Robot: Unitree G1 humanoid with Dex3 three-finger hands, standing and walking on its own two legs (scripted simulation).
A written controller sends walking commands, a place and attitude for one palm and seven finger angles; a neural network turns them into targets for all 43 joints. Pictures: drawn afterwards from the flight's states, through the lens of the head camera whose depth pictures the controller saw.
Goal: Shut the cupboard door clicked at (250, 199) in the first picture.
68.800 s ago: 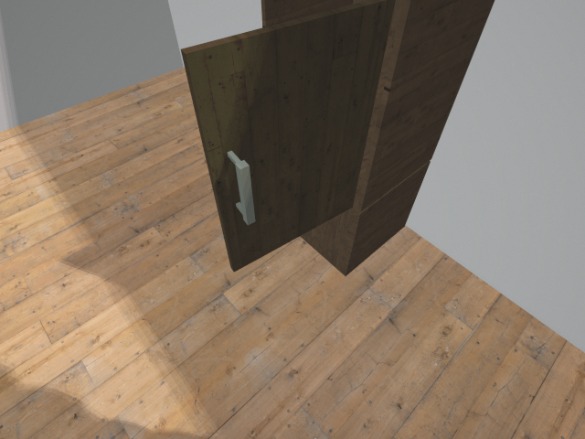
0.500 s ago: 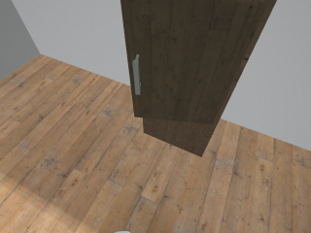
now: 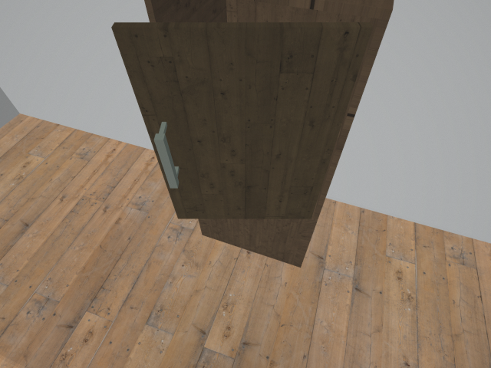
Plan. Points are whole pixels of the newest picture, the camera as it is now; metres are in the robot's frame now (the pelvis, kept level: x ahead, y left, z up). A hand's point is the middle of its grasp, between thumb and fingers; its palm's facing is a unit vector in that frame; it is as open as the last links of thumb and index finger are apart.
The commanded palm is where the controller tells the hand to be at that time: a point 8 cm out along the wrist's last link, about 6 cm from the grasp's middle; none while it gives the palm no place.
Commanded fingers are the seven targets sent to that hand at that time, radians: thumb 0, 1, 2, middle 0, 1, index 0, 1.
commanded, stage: take the last steps up to it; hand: left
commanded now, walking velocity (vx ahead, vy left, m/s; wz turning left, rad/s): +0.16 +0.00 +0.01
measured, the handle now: (169, 156) +0.55 +0.19 -0.02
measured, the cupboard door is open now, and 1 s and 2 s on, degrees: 20 20 20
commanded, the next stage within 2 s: come to a stop and stand still in 0.02 s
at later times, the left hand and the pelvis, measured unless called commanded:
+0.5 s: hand out of the picture +0.11 +0.18 -0.17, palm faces +0.02 -0.97 -0.24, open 7.4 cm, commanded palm none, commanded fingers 0.00 0.90 0.90 -0.20 -0.30 -0.20 -0.30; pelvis +0.08 -0.01 +0.01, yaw -1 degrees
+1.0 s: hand out of the picture +0.10 +0.17 -0.17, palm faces +0.04 -0.98 -0.17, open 7.3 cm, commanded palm none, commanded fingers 0.00 0.90 0.90 -0.20 -0.30 -0.20 -0.30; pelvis +0.06 -0.01 +0.01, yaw +0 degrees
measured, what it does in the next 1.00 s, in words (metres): steps on the spot: left foot, then left foot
